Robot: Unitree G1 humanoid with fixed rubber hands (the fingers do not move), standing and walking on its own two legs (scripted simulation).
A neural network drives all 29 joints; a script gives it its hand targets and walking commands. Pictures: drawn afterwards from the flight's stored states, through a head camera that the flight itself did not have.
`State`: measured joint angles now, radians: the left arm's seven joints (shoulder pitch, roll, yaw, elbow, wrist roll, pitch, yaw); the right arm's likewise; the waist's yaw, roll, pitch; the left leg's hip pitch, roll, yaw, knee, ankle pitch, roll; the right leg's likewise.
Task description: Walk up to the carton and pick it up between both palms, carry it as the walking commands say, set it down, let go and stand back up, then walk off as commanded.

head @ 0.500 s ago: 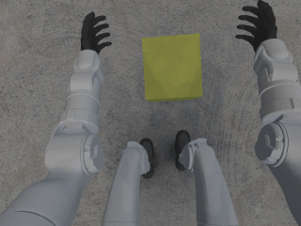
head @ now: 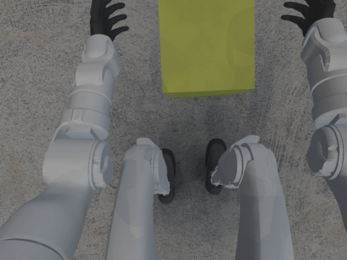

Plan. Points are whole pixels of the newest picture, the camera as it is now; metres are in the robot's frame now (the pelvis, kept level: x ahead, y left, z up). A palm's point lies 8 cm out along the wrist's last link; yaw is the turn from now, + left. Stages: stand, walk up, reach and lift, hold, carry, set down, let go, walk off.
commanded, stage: reach and lift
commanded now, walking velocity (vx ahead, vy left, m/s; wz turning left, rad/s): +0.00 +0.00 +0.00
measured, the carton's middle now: (202, 55) +0.52 -0.05 -0.33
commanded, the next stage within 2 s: none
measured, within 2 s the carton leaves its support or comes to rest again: neither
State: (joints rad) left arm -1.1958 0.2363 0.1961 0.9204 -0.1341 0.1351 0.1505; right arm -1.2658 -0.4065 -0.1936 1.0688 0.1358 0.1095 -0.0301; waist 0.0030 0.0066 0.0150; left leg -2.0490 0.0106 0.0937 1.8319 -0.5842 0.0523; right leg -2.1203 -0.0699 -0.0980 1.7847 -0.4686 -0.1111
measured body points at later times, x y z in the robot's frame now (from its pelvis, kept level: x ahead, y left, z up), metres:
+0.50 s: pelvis -0.02 +0.00 -0.09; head +0.34 -0.02 +0.16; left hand +0.53 +0.15 -0.27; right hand +0.53 -0.22 -0.27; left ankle +0.08 +0.10 -0.44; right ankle +0.12 -0.09 -0.44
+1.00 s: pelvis -0.02 +0.00 -0.10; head +0.34 -0.02 +0.16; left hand +0.53 +0.14 -0.27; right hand +0.53 -0.21 -0.27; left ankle +0.08 +0.10 -0.44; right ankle +0.12 -0.09 -0.44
